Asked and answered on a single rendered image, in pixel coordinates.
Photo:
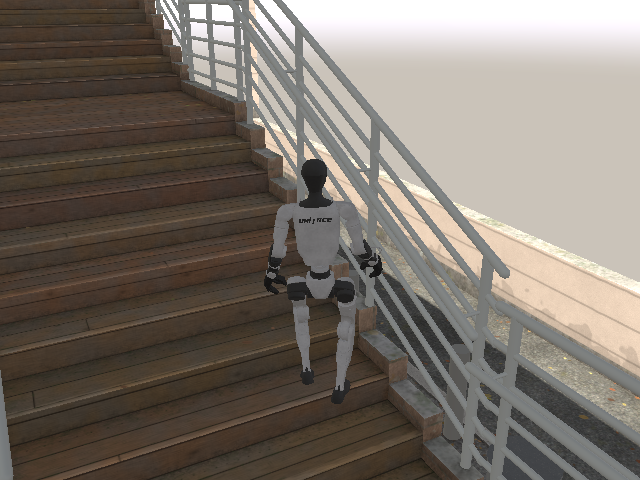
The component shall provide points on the stairs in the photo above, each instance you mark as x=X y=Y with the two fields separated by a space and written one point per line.
x=54 y=49
x=137 y=338

